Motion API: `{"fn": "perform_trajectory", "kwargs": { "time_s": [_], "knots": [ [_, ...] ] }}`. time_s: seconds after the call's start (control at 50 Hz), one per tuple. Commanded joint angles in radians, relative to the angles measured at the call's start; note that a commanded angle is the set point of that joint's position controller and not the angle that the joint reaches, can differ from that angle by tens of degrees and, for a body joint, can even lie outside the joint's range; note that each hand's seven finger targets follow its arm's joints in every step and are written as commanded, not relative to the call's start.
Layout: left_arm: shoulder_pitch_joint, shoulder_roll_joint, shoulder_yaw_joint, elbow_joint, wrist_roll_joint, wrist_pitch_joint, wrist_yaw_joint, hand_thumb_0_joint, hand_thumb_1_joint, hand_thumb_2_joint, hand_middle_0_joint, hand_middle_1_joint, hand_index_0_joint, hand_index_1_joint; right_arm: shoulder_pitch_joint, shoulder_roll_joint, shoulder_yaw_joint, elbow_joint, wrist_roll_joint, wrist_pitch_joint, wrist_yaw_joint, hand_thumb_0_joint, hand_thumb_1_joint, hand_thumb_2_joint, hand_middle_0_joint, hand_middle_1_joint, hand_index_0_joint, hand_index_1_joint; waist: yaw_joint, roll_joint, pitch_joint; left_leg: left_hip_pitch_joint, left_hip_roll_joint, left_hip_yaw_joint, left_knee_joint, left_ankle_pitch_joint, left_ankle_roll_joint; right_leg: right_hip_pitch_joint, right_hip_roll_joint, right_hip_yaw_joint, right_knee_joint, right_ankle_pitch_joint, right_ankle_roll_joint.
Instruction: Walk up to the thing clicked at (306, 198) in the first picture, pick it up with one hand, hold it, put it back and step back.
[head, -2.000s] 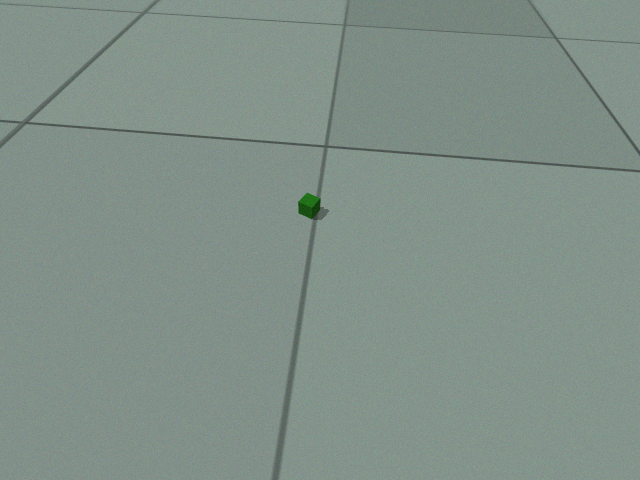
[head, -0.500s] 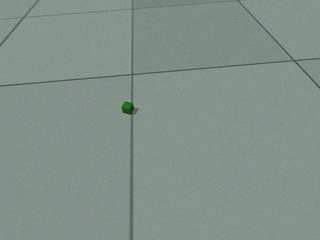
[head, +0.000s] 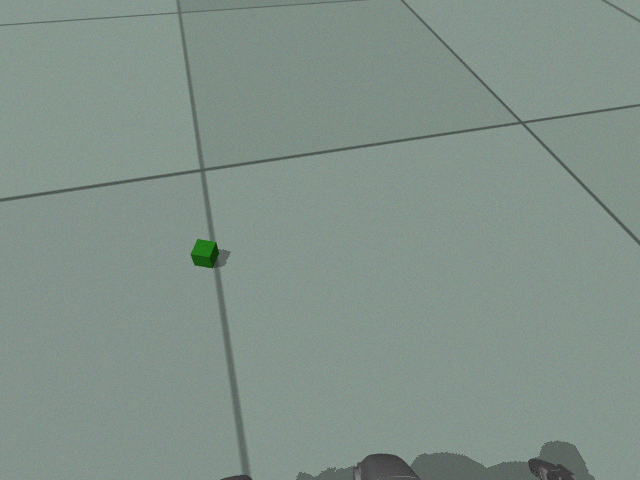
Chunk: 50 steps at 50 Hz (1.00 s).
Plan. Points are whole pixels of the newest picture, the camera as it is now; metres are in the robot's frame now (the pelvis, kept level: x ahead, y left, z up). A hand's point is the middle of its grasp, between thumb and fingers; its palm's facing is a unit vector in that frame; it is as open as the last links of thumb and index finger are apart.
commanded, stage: walk up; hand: left
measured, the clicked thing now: (205, 253) +0.94 +0.37 -0.72
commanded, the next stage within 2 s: none
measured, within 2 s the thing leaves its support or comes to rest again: neither
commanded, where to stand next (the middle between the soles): +0.47 +0.20 m, yaw -11 degrees
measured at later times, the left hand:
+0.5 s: hand (48, 400) +0.25 +0.37 -0.12, palm faces -0.10 -0.86 -0.50, open 7.4 cm
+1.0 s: hand (54, 273) +0.47 +0.45 -0.13, palm faces -0.18 -0.85 -0.50, open 7.4 cm
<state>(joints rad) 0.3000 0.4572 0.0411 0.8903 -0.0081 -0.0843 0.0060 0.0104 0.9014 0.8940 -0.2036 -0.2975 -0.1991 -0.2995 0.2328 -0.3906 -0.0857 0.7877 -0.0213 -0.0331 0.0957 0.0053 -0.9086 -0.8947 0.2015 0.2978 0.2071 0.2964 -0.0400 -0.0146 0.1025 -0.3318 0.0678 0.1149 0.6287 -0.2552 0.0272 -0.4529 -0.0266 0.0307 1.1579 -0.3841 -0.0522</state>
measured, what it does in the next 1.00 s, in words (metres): walks ahead: right foot, then left foot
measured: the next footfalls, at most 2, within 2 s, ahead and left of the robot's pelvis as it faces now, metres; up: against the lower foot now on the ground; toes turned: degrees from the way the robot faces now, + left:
right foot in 0.22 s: +0.22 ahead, -0.10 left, +0.00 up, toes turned -7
left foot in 0.58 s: +0.35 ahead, +0.27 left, +0.00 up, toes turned +0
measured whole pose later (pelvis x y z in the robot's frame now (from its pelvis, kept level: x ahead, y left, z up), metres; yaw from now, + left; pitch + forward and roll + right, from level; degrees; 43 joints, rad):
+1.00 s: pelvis +0.34 +0.18 -0.02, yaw -9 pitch -3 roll -1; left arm 0.30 0.42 0.04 0.83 0.01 -0.11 0.04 0.01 0.90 0.89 -0.21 -0.30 -0.20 -0.30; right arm 0.37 -0.43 -0.06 0.79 -0.03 0.04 0.06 0.01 -0.91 -0.89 0.20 0.30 0.21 0.30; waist -0.03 0.08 0.11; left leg -0.37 0.03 0.04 1.05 -0.53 0.03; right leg -0.42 -0.01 -0.08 0.72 -0.26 -0.04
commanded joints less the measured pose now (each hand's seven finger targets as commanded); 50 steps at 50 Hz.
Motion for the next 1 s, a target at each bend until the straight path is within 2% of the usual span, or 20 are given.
{"fn": "perform_trajectory", "kwargs": {
  "time_s": [0.0,0.06,0.16,0.18,0.2,0.22,0.26,0.34,0.44,0.54,0.56,0.58,0.6,0.7,0.78,0.86,0.88,0.92,0.94,0.98],
  "knots": [
    [0.083,0.167,0.055,-0.050,-0.004,-0.017,-0.005,0.000,0.900,0.900,-0.200,-0.300,-0.200,-0.300,0.039,-0.267,-0.071,-0.084,-0.008,-0.030,-0.028,0.000,-0.900,-0.900,0.200,0.300,0.200,0.300,0.001,0.190,-0.062,0.146,0.209,-0.228,-0.338,-0.045,0.214,-0.094,-0.058,-0.020,-0.221,0.019,0.029],
    [0.012,0.158,0.062,-0.085,0.006,-0.019,-0.008,0.000,0.900,0.900,-0.200,-0.300,-0.200,-0.300,0.075,-0.279,-0.071,-0.093,-0.017,-0.026,-0.024,0.000,-0.900,-0.900,0.200,0.300,0.200,0.300,-0.019,0.193,-0.050,0.127,0.255,-0.222,-0.333,0.035,0.244,-0.044,-0.061,-0.064,-0.352,0.045,0.027],
    [0.139,0.183,0.095,-0.042,0.011,-0.031,0.005,0.000,0.900,0.900,-0.200,-0.300,-0.200,-0.300,-0.001,-0.230,-0.043,-0.142,-0.014,-0.001,-0.012,0.000,-0.900,-0.900,0.200,0.300,0.200,0.300,0.087,0.052,-0.103,-0.123,0.129,-0.050,-0.072,-0.024,0.130,0.402,0.030,-0.140,-0.579,0.229,-0.002],
    [0.227,0.232,0.117,-0.033,0.015,-0.035,0.018,0.000,0.900,0.900,-0.200,-0.300,-0.200,-0.300,0.018,-0.197,-0.027,-0.147,-0.012,-0.003,-0.015,0.000,-0.900,-0.900,0.200,0.300,0.200,0.300,0.143,-0.037,-0.150,-0.209,0.076,-0.005,0.121,0.022,0.079,0.537,-0.016,-0.025,-0.629,0.126,-0.035],
    [0.275,0.312,0.137,-0.042,0.025,-0.041,0.031,0.000,0.900,0.900,-0.200,-0.300,-0.200,-0.300,0.066,-0.137,-0.011,-0.158,-0.009,-0.001,-0.017,0.000,-0.900,-0.900,0.200,0.300,0.200,0.300,0.145,-0.269,-0.174,-0.377,-0.046,0.013,0.405,-0.287,0.019,0.606,-0.281,0.416,-0.785,-0.013,-0.122],
    [0.200,0.334,0.126,-0.092,0.016,-0.041,0.039,0.000,0.900,0.900,-0.200,-0.300,-0.200,-0.300,0.087,-0.213,-0.026,-0.147,-0.017,0.022,-0.023,0.000,-0.900,-0.900,0.200,0.300,0.200,0.300,0.106,-0.112,-0.144,-0.415,-0.035,-0.140,0.529,-0.314,-0.008,0.509,-0.418,0.672,-0.879,-0.188,-0.218],
    [0.132,0.323,0.121,-0.107,0.002,-0.032,0.045,0.000,0.900,0.900,-0.200,-0.300,-0.200,-0.300,0.049,-0.276,-0.048,-0.129,-0.016,0.029,-0.034,0.000,-0.900,-0.900,0.200,0.300,0.200,0.300,0.089,-0.055,-0.073,-0.437,0.043,-0.225,0.567,-0.266,-0.013,0.405,-0.390,0.581,-0.851,-0.116,-0.266],
    [0.076,0.275,0.107,-0.124,0.006,-0.037,0.039,0.000,0.900,0.900,-0.200,-0.300,-0.200,-0.300,0.123,-0.263,-0.056,-0.069,-0.021,0.032,-0.023,0.000,-0.900,-0.900,0.200,0.300,0.200,0.300,0.040,-0.099,-0.078,-0.300,0.068,-0.193,0.461,-0.166,-0.029,0.248,-0.268,0.280,-0.772,0.122,-0.196],
    [0.042,0.323,0.117,-0.140,0.028,-0.046,0.039,0.000,0.900,0.900,-0.200,-0.300,-0.200,-0.300,0.046,-0.245,-0.070,-0.099,-0.022,0.038,0.006,0.000,-0.900,-0.900,0.200,0.300,0.200,0.300,0.041,-0.136,-0.049,-0.174,0.075,-0.121,0.276,-0.084,-0.030,0.068,-0.229,0.180,-0.763,-0.015,-0.180],
    [-0.022,0.262,0.091,-0.123,0.044,-0.023,0.040,0.000,0.900,0.900,-0.200,-0.300,-0.200,-0.300,0.261,-0.264,-0.108,-0.025,-0.026,0.023,0.000,0.000,-0.900,-0.900,0.200,0.300,0.200,0.300,-0.108,0.024,-0.128,0.273,-0.043,0.011,0.054,-0.140,-0.009,-0.171,-0.125,0.014,-0.405,-0.069,-0.085],
    [0.042,0.168,0.062,-0.117,0.036,-0.019,0.037,0.000,0.900,0.900,-0.200,-0.300,-0.200,-0.300,0.321,-0.334,-0.128,-0.020,-0.038,0.014,-0.011,0.000,-0.900,-0.900,0.200,0.300,0.200,0.300,-0.134,0.278,-0.137,0.331,0.067,-0.223,-0.144,-0.342,0.037,-0.262,-0.017,-0.061,-0.071,-0.025,-0.034],
    [0.017,0.138,0.046,-0.139,0.013,-0.019,0.051,0.000,0.900,0.900,-0.200,-0.300,-0.200,-0.300,0.256,-0.422,-0.133,-0.066,-0.026,0.004,-0.019,0.000,-0.900,-0.900,0.200,0.300,0.200,0.300,-0.112,0.438,-0.091,0.273,0.328,-0.742,-0.391,-0.514,0.143,-0.455,0.097,-0.046,0.101,-0.204,0.000],
    [-0.023,0.230,0.056,-0.118,0.020,-0.021,0.063,0.000,0.900,0.900,-0.200,-0.300,-0.200,-0.300,0.177,-0.452,-0.137,-0.077,-0.004,0.006,-0.023,0.000,-0.900,-0.900,0.200,0.300,0.200,0.300,-0.077,0.277,-0.032,0.128,0.398,-0.861,-0.442,-0.630,0.255,-0.401,0.009,0.052,0.174,-0.195,-0.016],
    [0.100,0.213,0.070,-0.010,-0.005,-0.027,0.021,0.000,0.900,0.900,-0.200,-0.300,-0.200,-0.300,0.057,-0.302,-0.070,-0.082,-0.001,-0.014,-0.039,0.000,-0.900,-0.900,0.200,0.300,0.200,0.300,0.020,0.215,0.004,0.036,0.189,-0.318,-0.292,-0.193,0.185,-0.184,-0.058,-0.029,-0.084,0.003,0.017],
    [0.040,0.180,0.069,-0.060,0.006,-0.027,0.011,0.000,0.900,0.900,-0.200,-0.300,-0.200,-0.300,0.118,-0.306,-0.065,-0.084,-0.014,-0.012,-0.037,0.000,-0.900,-0.900,0.200,0.300,0.200,0.300,0.002,0.203,-0.020,0.091,0.246,-0.287,-0.269,0.022,0.250,-0.102,-0.054,-0.080,-0.291,-0.015,0.020],
    [0.168,0.167,0.081,-0.026,0.005,-0.039,0.024,0.000,0.900,0.900,-0.200,-0.300,-0.200,-0.300,0.052,-0.257,-0.044,-0.127,-0.008,0.008,-0.033,0.000,-0.900,-0.900,0.200,0.300,0.200,0.300,0.090,0.088,-0.106,-0.037,0.144,-0.125,-0.037,0.153,0.158,0.288,0.035,-0.145,-0.574,0.218,0.009],
    [0.251,0.219,0.103,-0.017,0.011,-0.041,0.037,0.000,0.900,0.900,-0.200,-0.300,-0.200,-0.300,0.061,-0.219,-0.029,-0.142,-0.002,0.006,-0.032,0.000,-0.900,-0.900,0.200,0.300,0.200,0.300,0.144,0.008,-0.151,-0.133,0.091,-0.078,0.131,0.172,0.104,0.449,0.006,-0.060,-0.619,0.197,-0.008],
    [0.245,0.348,0.120,-0.079,0.022,-0.043,0.063,0.000,0.900,0.900,-0.200,-0.300,-0.200,-0.300,0.135,-0.185,-0.014,-0.147,-0.004,0.025,-0.046,0.000,-0.900,-0.900,0.200,0.300,0.200,0.300,0.114,-0.137,-0.176,-0.391,-0.062,-0.128,0.528,-0.304,0.001,0.524,-0.422,0.656,-0.827,0.093,-0.187],
    [0.178,0.342,0.112,-0.092,0.004,-0.032,0.069,0.000,0.900,0.900,-0.200,-0.300,-0.200,-0.300,0.107,-0.264,-0.045,-0.139,-0.013,0.046,-0.059,0.000,-0.900,-0.900,0.200,0.300,0.200,0.300,0.099,-0.020,-0.135,-0.384,0.008,-0.205,0.614,-0.345,-0.003,0.412,-0.465,0.651,-0.817,0.055,-0.287],
    [0.112,0.302,0.101,-0.113,0.005,-0.030,0.071,0.000,0.900,0.900,-0.200,-0.300,-0.200,-0.300,0.097,-0.268,-0.053,-0.116,-0.009,0.050,-0.062,0.000,-0.900,-0.900,0.200,0.300,0.200,0.300,0.073,0.001,-0.068,-0.378,0.051,-0.235,0.626,-0.280,-0.012,0.290,-0.379,0.458,-0.772,0.148,-0.270]
  ]
}}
